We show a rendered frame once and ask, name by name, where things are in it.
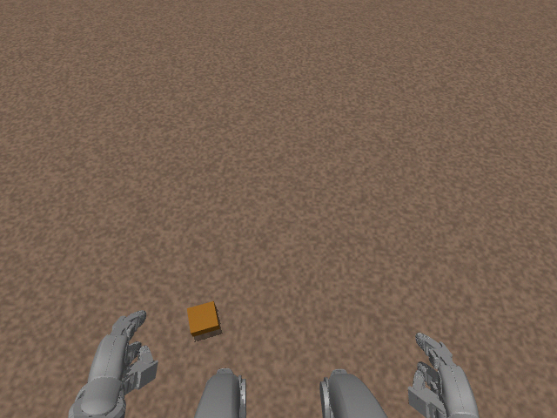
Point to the right robot hand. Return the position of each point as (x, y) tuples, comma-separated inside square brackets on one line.
[(450, 392)]

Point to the small box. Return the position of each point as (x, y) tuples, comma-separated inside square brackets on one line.
[(203, 318)]

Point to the left robot arm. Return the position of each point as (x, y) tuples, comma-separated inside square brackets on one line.
[(100, 398)]

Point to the left robot hand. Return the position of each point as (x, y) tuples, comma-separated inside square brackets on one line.
[(114, 355)]

